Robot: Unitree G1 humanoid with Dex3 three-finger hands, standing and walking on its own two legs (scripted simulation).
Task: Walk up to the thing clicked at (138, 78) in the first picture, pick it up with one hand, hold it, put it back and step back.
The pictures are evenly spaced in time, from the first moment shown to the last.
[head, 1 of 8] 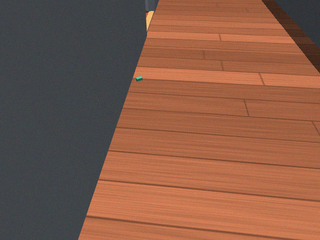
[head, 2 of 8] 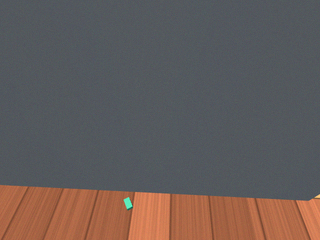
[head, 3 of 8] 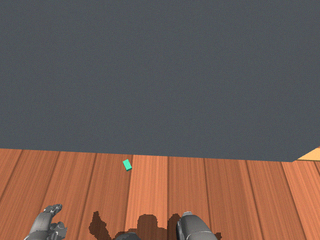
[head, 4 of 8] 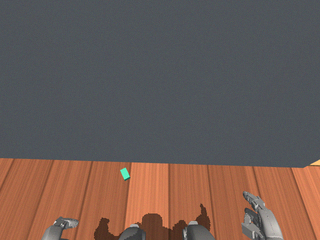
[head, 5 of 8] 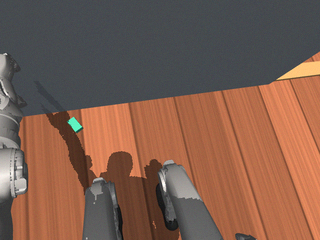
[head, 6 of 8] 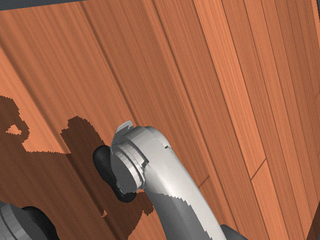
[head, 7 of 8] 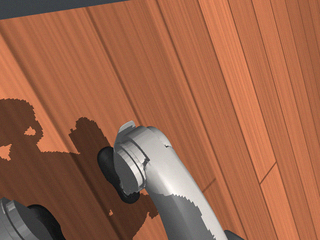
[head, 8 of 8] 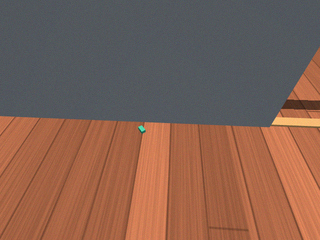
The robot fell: no
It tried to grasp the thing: yes
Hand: left
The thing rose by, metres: 0.00
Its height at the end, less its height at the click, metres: +0.00
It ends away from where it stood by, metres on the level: 0.03
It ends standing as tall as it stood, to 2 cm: yes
